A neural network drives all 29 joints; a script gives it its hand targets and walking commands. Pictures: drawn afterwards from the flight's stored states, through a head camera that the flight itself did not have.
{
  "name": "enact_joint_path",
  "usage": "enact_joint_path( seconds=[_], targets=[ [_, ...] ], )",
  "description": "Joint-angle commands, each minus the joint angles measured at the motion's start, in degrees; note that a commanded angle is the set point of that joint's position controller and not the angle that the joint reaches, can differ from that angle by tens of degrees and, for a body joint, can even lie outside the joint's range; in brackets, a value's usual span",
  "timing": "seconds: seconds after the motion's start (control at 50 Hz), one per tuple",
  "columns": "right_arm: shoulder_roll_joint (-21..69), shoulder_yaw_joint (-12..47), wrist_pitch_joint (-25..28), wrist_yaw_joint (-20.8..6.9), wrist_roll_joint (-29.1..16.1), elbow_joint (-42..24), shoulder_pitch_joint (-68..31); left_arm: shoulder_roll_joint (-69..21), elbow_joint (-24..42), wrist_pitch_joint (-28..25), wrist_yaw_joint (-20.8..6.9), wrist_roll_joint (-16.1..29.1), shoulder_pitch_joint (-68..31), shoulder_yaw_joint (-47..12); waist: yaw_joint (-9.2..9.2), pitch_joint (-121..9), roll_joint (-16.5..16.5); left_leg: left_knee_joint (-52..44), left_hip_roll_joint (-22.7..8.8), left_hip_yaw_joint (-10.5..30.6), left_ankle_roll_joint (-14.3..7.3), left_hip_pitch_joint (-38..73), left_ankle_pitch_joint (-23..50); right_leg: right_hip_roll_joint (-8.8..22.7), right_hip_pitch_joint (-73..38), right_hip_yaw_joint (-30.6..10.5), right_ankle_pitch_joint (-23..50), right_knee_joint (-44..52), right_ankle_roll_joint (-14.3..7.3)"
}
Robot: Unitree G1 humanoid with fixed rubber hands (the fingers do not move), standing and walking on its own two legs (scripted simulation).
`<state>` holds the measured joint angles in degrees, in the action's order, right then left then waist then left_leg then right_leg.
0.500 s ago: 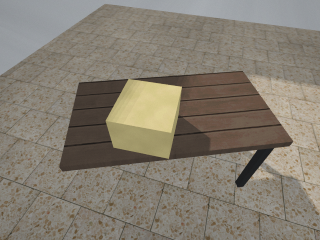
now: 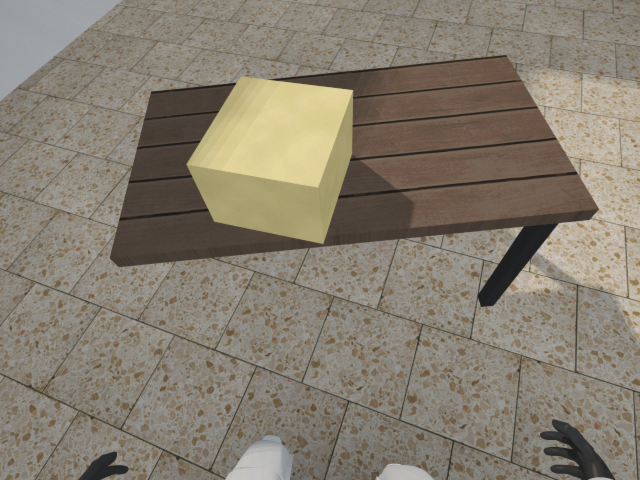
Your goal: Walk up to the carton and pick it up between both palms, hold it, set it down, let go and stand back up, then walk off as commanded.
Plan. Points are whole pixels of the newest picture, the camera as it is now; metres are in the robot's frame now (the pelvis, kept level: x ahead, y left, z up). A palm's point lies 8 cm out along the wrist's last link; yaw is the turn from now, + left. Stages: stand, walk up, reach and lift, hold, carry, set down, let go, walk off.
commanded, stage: walk up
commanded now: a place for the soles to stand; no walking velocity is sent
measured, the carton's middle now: (281, 158) +0.70 +0.10 -0.12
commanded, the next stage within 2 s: none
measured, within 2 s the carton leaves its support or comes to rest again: neither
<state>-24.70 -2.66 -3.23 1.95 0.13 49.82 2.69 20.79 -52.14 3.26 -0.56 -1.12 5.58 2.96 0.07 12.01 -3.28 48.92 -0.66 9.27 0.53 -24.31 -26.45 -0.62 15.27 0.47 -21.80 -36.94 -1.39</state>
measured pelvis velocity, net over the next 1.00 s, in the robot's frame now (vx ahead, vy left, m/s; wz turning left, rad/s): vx -0.17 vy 0.03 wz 0.05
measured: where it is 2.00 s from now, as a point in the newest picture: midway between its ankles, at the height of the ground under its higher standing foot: outside the picture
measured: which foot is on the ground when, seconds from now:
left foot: up 0.00-0.46, down 0.48-0.94, up 0.96-1.00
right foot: down 0.00-0.50, up 0.52-0.92, down 0.94-1.00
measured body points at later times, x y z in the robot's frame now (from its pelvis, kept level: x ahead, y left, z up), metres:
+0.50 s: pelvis -0.13 +0.01 +0.00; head -0.11 +0.01 +0.44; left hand -0.10 +0.37 -0.09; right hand +0.01 -0.30 -0.12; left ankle -0.16 +0.13 -0.72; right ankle +0.01 -0.10 -0.72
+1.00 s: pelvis -0.17 +0.03 +0.01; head -0.16 +0.01 +0.46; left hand -0.18 +0.36 -0.09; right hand -0.07 -0.29 -0.10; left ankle -0.16 +0.13 -0.71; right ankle -0.19 -0.09 -0.72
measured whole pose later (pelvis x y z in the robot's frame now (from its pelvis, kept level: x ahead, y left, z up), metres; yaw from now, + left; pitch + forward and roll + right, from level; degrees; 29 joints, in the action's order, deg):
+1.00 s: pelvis -0.17 +0.03 +0.01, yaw +3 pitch -2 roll -1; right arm -23.4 -5.6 -1.5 -2.2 2.0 46.0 15.9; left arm 23.2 -50.7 -3.1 -1.2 -2.6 23.8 4.5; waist 0.3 2.2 -3.4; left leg 42.9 -3.3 -4.9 -1.8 -18.7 -25.6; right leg -1.7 9.9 0.8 -18.1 -30.7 -1.6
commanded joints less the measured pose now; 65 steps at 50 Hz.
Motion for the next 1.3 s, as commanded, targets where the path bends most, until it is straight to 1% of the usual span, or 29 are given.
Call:
enact_joint_path(
  seconds=[0.0,0.06,0.08,0.12,0.16,0.18,0.24,0.28,0.32,0.44,0.48,0.5,0.52,0.58,0.6,0.62,0.76,0.86,0.9,0.92,0.94,0.96,0.98,1.06,1.14,1.16,1.22,1.26,1.28],
  targets=[
    [-8.8,-2.8,0.3,0.9,-1.0,-4.4,6.4,19.1,6.4,-1.9,1.4,-0.2,-1.4,5.0,0.29,-14.3,13.8,23.1,6.2,4.3,-1.5,-4.3,-9.1,21.3,-6.8,-18.0,46.0,10.6,-13.1],
    [-8.6,-3.7,-0.3,0.6,1.0,-4.0,10.5,14.1,7.8,-1.7,1.9,0.1,-1.2,4.7,1.67,-10.9,9.3,29.0,6.7,1.9,0.3,-4.7,-1.4,17.2,-4.3,-11.6,38.1,10.9,-10.8],
    [-8.3,-3.4,-0.4,0.2,1.1,-5.2,9.6,13.2,8.1,-2.0,2.4,0.5,0.6,4.6,0.97,-10.7,7.7,27.5,6.9,2.5,0.1,-4.5,0.8,15.9,-5.4,-10.2,37.2,11.0,-7.7],
    [-8.9,-4.5,-0.5,-0.5,1.6,-6.9,9.2,14.0,8.6,-3.2,3.0,0.1,3.6,5.0,-0.98,-14.3,6.8,27.7,7.2,2.2,0.8,-5.2,2.1,17.5,-9.9,-11.9,32.7,11.3,-10.7],
    [-8.1,-4.3,-0.6,-1.1,2.0,-7.6,9.5,13.3,8.7,-4.1,3.5,0.4,8.2,5.7,-2.52,-16.3,6.5,23.2,5.4,3.8,0.0,-6.7,3.3,18.5,-14.4,-12.6,29.0,11.5,-7.6],
    [-8.1,-4.1,-0.4,-1.3,1.8,-8.3,9.1,13.7,9.2,-4.5,3.3,0.2,8.8,6.0,-3.20,-16.0,11.4,19.9,5.0,2.0,0.7,-8.8,2.6,17.1,-17.9,-11.0,27.7,11.5,-8.9],
    [-8.4,-4.2,-0.3,-1.6,2.1,-7.4,10.2,13.4,9.3,-4.8,3.7,0.5,13.4,6.6,-4.34,-16.6,13.3,13.5,4.2,3.0,0.1,-9.2,2.3,18.7,-21.2,-13.4,24.6,12.3,-6.4],
    [-9.0,-4.1,-0.3,-1.7,2.0,-7.4,10.2,13.6,11.0,-4.9,3.1,0.2,12.0,6.3,-4.48,-16.9,14.8,7.6,2.9,0.8,0.3,-5.9,-3.0,16.7,-18.2,-12.2,13.6,14.0,-9.5],
    [-9.1,-4.5,-0.4,-2.3,2.1,-6.7,11.7,15.5,11.4,-4.6,2.6,-0.6,10.2,6.6,-3.88,-14.0,15.5,1.7,2.1,-4.6,-0.3,-0.1,-6.4,18.7,-7.5,-10.2,0.8,16.9,-11.3],
    [-8.8,-5.5,0.2,-4.1,2.0,-2.3,21.0,17.7,12.0,-3.6,1.8,-0.7,3.9,6.5,2.20,-12.4,11.8,-12.7,0.4,-10.4,-4.7,18.4,2.3,17.3,14.2,-6.8,-15.2,19.8,-6.4],
    [-9.8,-6.2,0.5,-4.6,3.2,-1.2,22.9,14.7,10.5,-2.6,2.3,-0.7,5.7,5.4,3.51,-9.9,3.1,-19.3,-1.1,-3.6,-6.4,20.7,-6.1,12.9,22.2,-2.6,-19.9,9.1,-3.2],
    [-15.9,-6.9,1.2,-4.1,3.9,-4.0,19.7,11.3,12.1,-2.7,1.9,0.2,5.1,4.2,4.85,-6.7,-14.3,-37.8,-16.9,21.0,-10.3,7.0,-30.0,1.2,23.5,6.3,-16.0,-9.8,-0.7],
    [-19.1,-7.4,1.8,-3.7,3.8,-5.6,12.4,15.3,10.2,-2.2,2.0,0.0,1.8,5.3,4.09,0.2,-13.9,-43.4,-20.1,26.1,-13.2,-12.9,-38.6,0.7,15.0,-2.2,-9.5,-22.8,0.0],
    [-10.8,-4.6,3.6,-1.8,2.3,-6.9,2.4,11.9,5.4,-2.9,1.2,1.6,13.5,4.7,-3.87,-1.9,-5.7,-36.6,-10.0,8.3,-8.0,-3.5,-10.7,-1.0,14.0,-9.9,-1.8,-26.7,-0.4],
    [-9.3,-3.9,3.9,-1.8,2.3,-5.1,4.9,12.1,2.9,-3.0,1.0,1.4,15.5,4.5,-2.94,-3.8,-3.8,-36.5,-7.8,5.0,-6.4,2.1,-7.7,-1.8,14.0,-10.7,0.3,-25.3,0.1],
    [-10.3,-4.5,3.8,-2.0,2.4,-6.3,5.2,12.6,2.1,-3.3,1.0,1.4,18.7,4.0,-2.41,-6.3,-8.8,-35.7,-7.4,2.2,-6.8,3.8,-7.4,-2.8,11.9,-8.9,-0.5,-22.6,1.8],
    [-13.4,-6.2,4.7,-2.5,2.4,-6.4,16.3,13.5,6.1,-5.1,0.8,-1.0,12.4,3.9,5.11,-9.3,-6.5,-33.0,-18.2,11.2,-14.7,24.6,-10.4,0.6,19.4,-5.7,-8.7,-7.5,2.3],
    [-14.2,-6.8,4.6,-2.7,1.7,-8.1,14.2,12.0,3.8,-5.9,-0.4,-0.8,19.5,3.7,2.16,-6.0,-3.5,-34.3,-17.1,3.3,-12.9,12.9,-5.7,0.4,5.2,-0.3,-3.1,1.0,-1.3],
    [-12.4,-6.6,4.1,-3.5,1.7,-10.0,8.7,11.3,2.3,-6.8,-0.4,-0.8,24.5,4.2,-2.24,-8.9,-4.0,-29.2,-12.6,-4.5,-9.8,6.0,-6.8,0.3,-8.3,1.0,3.4,12.5,-3.2],
    [-9.6,-6.1,3.5,-3.7,1.7,-10.8,6.5,13.4,1.5,-7.2,0.0,-1.3,27.5,4.8,-4.57,-9.7,2.6,-21.4,-8.0,-9.1,-6.5,-0.6,-8.1,0.1,-15.6,-1.4,4.7,15.9,-3.0],
    [-5.6,-4.6,3.3,-3.9,1.6,-11.8,6.9,17.3,1.1,-7.4,0.2,-1.8,30.1,6.1,-5.74,-10.2,15.5,-2.9,-2.6,-15.7,-4.1,-12.4,-10.0,8.9,-23.3,-17.8,-11.3,23.2,-5.4],
    [-6.0,-4.8,3.0,-4.3,1.7,-11.9,6.0,19.0,4.7,-7.8,0.6,-1.9,24.4,6.1,-3.87,-5.9,15.4,4.2,0.2,-13.5,-1.2,-21.7,-6.0,20.0,-18.3,-36.8,-25.0,27.2,-12.0],
    [-10.9,-6.0,3.9,-4.2,2.0,-10.9,4.8,21.0,6.5,-7.9,0.7,-0.9,21.5,6.3,-4.79,-1.2,11.6,6.0,-3.1,-4.9,-2.0,-18.6,-3.3,22.9,-10.6,-37.5,-21.5,26.9,-14.9],
    [-8.2,-5.5,5.3,-4.6,1.3,-7.5,12.0,16.6,7.5,-8.7,1.3,0.5,19.7,4.3,-0.73,-6.4,7.4,4.3,-1.5,-6.9,-1.0,-14.0,4.5,15.4,-15.4,-15.3,23.6,18.6,-11.2],
    [-5.4,-3.6,4.9,-4.6,0.9,-8.1,9.4,14.7,10.0,-7.5,1.0,-0.1,16.4,3.6,-2.35,-4.0,17.0,-3.9,-0.6,-11.5,-1.5,-2.7,10.4,9.6,-4.0,-3.2,35.6,14.5,-8.5],
    [-5.7,-3.5,4.9,-4.6,1.0,-7.9,9.1,13.3,10.4,-7.6,1.3,-0.1,14.9,3.0,-2.52,-2.8,15.2,-6.8,-0.5,-12.6,-1.5,0.4,15.6,9.9,-0.1,-2.5,37.5,14.8,-8.8],
    [-5.6,-3.4,5.9,-3.8,0.5,-5.1,13.6,15.7,11.2,-6.6,1.2,0.8,11.1,3.3,0.89,-8.0,12.9,-17.4,0.6,-13.0,-2.5,13.2,26.5,9.4,3.1,-3.0,26.6,6.7,-7.2],
    [-9.3,-4.5,6.9,-2.5,1.2,-3.0,20.4,12.0,11.3,-6.1,0.9,1.4,13.2,2.0,3.76,-12.9,1.5,-22.4,-2.0,-10.7,-5.0,25.4,28.2,5.0,6.0,-1.2,19.3,-8.0,-4.1],
    [-12.7,-5.1,7.2,-1.8,1.8,-2.9,22.7,9.2,11.5,-5.8,0.9,1.9,14.6,1.5,3.35,-19.3,-8.2,-25.7,-14.3,8.2,-9.2,28.6,30.3,-0.8,9.6,0.7,0.9,-19.8,-1.5]
  ],
)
